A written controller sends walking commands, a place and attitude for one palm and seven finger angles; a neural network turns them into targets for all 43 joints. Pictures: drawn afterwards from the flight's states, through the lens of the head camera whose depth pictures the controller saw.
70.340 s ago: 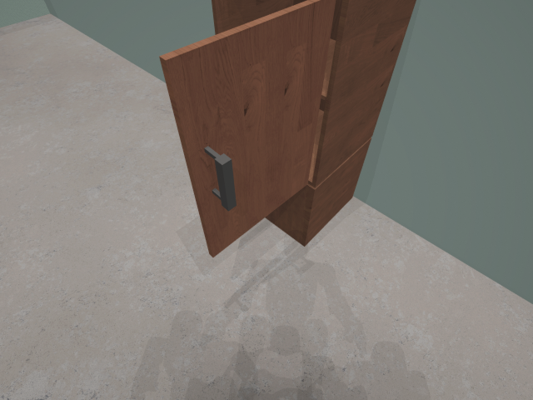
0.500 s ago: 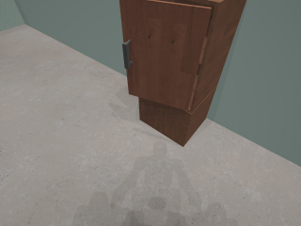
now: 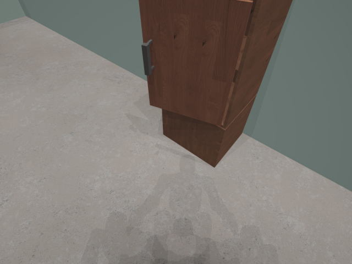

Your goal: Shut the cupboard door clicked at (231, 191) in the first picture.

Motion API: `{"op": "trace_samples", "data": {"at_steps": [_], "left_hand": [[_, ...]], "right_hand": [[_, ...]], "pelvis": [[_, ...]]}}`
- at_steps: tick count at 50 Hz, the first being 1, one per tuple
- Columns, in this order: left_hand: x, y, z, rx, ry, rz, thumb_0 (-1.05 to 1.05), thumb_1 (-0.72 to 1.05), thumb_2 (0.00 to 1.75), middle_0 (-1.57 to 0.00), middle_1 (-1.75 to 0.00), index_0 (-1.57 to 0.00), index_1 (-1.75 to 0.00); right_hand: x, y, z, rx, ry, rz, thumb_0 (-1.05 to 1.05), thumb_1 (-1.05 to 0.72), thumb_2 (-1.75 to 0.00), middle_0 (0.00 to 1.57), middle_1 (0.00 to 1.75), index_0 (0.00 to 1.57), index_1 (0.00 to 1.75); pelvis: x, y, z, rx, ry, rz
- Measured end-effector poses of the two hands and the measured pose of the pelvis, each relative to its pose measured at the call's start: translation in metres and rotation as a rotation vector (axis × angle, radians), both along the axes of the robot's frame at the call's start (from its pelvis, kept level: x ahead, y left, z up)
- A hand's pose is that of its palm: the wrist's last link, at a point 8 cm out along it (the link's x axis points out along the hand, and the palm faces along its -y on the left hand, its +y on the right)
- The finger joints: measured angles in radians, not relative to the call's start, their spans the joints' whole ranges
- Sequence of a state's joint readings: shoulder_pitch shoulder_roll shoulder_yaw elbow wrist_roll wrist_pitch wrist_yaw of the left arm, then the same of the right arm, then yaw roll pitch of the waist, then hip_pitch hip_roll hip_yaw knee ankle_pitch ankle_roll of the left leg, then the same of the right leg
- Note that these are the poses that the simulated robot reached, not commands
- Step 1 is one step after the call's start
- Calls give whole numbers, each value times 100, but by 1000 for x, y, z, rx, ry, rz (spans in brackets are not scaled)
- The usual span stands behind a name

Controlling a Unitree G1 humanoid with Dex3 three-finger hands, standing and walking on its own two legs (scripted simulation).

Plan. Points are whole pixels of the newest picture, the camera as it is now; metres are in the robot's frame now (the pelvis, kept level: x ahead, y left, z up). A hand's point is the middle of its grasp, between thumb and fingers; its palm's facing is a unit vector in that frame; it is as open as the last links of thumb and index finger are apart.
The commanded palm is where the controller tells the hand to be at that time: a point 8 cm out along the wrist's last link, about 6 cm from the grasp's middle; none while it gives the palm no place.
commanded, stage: look to check the result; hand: left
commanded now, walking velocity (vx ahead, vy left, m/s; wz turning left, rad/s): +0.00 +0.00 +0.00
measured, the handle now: (149, 57) +0.93 +0.17 -0.03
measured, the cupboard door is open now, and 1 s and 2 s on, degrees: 17 17 17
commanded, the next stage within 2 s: walk to a spot facing it in 0.28 s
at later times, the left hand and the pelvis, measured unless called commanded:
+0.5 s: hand out of the picture +0.07 +0.22 -0.17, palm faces +0.00 -0.96 -0.29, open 7.4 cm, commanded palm none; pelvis +0.02 -0.01 +0.00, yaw +1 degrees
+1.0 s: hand out of the picture +0.00 +0.23 -0.18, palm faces +0.28 -0.93 -0.25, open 7.4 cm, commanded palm none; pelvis -0.01 +0.01 -0.01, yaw +16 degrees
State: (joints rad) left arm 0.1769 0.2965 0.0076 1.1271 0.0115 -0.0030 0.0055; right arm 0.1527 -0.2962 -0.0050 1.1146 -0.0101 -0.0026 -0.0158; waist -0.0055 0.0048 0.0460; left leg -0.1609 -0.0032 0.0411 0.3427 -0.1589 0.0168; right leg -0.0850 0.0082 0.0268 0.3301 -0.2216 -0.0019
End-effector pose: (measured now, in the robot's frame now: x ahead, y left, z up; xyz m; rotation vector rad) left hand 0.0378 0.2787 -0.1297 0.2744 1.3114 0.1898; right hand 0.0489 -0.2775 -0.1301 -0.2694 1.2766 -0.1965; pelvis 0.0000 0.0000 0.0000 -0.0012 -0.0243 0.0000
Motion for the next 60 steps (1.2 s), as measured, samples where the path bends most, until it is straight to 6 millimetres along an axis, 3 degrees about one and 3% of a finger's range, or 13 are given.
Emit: {"op": "trace_samples", "data": {"at_steps": [15,28,35,41,47,54,60], "left_hand": [[17,-8,1,-7,-18,1,1,90,89,-20,-30,-20,-29],[23,-19,-4,-12,-37,37,1,90,89,-20,-30,-20,-29],[-3,-26,-18,-37,-58,128,0,90,89,-20,-30,-20,-29],[-38,-15,-42,-74,-32,223,1,90,89,-21,-30,-21,-30],[-57,-7,-29,-62,-18,275,1,90,89,-20,-30,-20,-29],[-58,-9,-8,-17,-102,329,1,90,89,-20,-30,-20,-29],[-77,-29,-2,43,-144,403,1,90,89,-20,-30,-20,-29]], "right_hand": [[25,1,0,10,-25,14,0,-91,-89,20,30,20,30],[21,2,-7,20,11,20,0,-91,-90,20,30,20,30],[15,23,-22,53,68,62,0,-91,-90,20,30,20,30],[25,50,-29,56,58,136,0,-91,-90,20,30,20,30],[28,64,-21,64,57,201,0,-91,-89,20,30,20,30],[43,53,-18,67,65,275,0,-90,-89,20,30,20,30],[77,32,-30,72,51,344,0,-91,-89,20,30,20,30]], "pelvis": [[13,-4,1,3,3,2],[17,-8,-3,8,9,37],[9,-5,-14,-8,-9,121],[3,12,-29,-5,-14,200],[-7,14,-19,-6,18,246],[-12,-1,-11,-28,40,333],[-11,-25,-19,0,54,423]]}}
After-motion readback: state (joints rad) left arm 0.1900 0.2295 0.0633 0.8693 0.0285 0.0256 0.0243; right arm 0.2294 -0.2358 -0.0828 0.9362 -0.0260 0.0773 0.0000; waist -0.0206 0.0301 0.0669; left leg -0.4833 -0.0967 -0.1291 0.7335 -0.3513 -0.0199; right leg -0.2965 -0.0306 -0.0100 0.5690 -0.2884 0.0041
